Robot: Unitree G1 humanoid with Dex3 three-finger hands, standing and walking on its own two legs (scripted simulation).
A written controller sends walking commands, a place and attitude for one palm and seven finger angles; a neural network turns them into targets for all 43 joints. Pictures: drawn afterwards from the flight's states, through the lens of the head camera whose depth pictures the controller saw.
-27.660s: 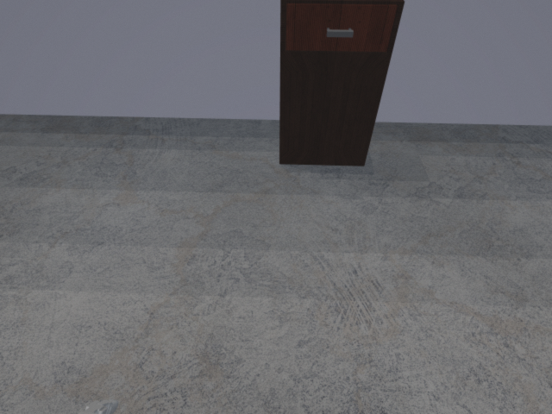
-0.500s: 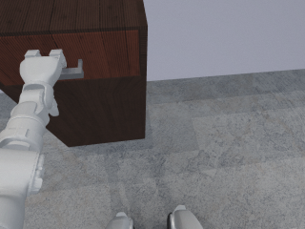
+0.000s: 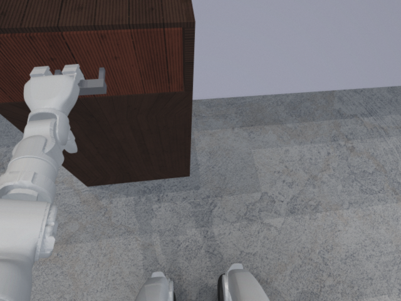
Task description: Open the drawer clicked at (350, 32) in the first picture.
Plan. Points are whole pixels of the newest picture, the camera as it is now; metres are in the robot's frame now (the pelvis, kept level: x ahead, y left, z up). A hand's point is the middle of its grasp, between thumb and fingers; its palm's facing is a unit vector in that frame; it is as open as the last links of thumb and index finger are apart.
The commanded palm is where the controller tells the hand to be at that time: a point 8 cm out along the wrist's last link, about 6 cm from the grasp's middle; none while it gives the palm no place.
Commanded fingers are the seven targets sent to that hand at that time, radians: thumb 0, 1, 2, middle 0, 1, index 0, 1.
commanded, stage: close the thumb around the handle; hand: left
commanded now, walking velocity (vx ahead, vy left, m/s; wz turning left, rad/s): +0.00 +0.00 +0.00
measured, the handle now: (79, 80) +0.56 +0.24 +0.03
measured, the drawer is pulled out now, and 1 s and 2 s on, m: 0.00 0.00 0.14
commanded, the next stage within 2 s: pull the drawer open in 0.80 s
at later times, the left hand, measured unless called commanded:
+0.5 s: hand (66, 108) +0.50 +0.27 +0.01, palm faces -0.07 -0.01 -1.00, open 9.6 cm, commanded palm +0.49 +0.24 +0.06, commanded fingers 0.00 0.68 0.80 -0.38 -1.33 -0.38 -1.33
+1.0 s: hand (66, 108) +0.50 +0.27 +0.01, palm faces -0.09 -0.01 -1.00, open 5.7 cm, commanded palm +0.48 +0.23 +0.06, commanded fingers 0.00 0.90 0.90 -0.40 -1.35 -0.40 -1.35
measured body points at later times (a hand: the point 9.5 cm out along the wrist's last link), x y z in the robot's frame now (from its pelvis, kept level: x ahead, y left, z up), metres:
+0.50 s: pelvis +0.01 +0.00 +0.00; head +0.14 +0.01 +0.43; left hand +0.50 +0.26 +0.07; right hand +0.01 -0.27 -0.12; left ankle -0.02 +0.10 -0.67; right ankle +0.02 -0.14 -0.67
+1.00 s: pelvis +0.02 +0.01 +0.01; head +0.15 +0.02 +0.44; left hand +0.50 +0.26 +0.07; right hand +0.01 -0.27 -0.12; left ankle -0.02 +0.10 -0.67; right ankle +0.02 -0.14 -0.67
